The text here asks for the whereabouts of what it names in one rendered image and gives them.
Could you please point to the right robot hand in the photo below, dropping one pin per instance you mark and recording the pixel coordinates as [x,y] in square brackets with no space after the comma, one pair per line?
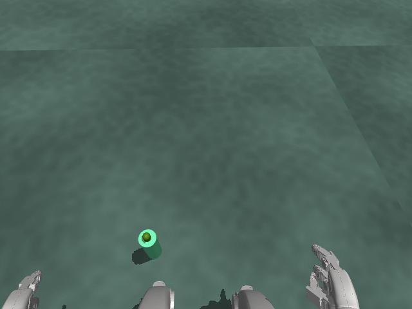
[338,289]

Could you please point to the left robot hand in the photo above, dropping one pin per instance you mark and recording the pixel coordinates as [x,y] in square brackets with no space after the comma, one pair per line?
[23,297]

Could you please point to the bottle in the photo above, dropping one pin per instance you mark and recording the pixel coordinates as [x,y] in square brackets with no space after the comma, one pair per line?
[149,242]

